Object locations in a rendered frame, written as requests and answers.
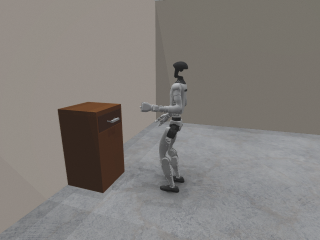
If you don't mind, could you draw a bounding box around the left robot forearm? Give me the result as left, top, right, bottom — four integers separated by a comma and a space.
151, 104, 181, 114

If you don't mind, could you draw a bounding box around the robot left upper arm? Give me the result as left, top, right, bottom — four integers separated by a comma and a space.
171, 83, 182, 113

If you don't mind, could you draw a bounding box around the handle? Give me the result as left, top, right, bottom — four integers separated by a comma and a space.
107, 117, 120, 123

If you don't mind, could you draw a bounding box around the cabinet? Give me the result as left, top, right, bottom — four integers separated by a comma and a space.
57, 102, 125, 193

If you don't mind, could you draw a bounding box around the robot left hand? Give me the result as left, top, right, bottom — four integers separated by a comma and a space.
140, 102, 152, 112

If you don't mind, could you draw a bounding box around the right robot shin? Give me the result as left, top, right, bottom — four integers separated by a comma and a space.
167, 151, 180, 179

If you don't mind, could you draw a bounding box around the robot right hand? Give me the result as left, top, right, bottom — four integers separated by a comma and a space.
155, 114, 169, 126

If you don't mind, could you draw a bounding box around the drawer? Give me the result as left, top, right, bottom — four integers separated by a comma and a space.
98, 108, 121, 133

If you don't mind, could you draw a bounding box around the robot left foot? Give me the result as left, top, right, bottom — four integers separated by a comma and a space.
160, 185, 179, 193

